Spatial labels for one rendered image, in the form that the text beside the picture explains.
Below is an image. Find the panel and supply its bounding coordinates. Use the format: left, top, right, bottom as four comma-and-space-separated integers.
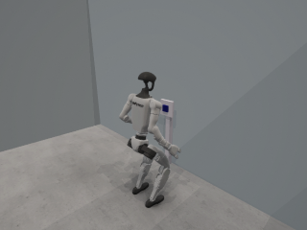
160, 99, 175, 164

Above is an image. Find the button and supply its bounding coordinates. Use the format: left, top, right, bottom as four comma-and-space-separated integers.
162, 104, 169, 112

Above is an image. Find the robot right hand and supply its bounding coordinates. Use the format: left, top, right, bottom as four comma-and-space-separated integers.
168, 145, 181, 159

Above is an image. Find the robot left thigh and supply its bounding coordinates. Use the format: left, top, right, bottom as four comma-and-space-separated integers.
127, 135, 154, 165

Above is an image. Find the left robot upper arm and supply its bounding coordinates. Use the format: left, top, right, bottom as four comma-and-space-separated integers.
119, 93, 137, 122

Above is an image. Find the robot left forearm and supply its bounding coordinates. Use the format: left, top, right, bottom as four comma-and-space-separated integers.
124, 116, 132, 124

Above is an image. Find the right robot upper arm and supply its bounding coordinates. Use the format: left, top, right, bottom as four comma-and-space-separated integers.
148, 99, 162, 134

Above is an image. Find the robot left foot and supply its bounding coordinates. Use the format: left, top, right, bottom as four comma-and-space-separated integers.
132, 182, 149, 195

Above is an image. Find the robot right forearm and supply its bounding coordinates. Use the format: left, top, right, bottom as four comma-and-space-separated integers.
153, 126, 172, 150

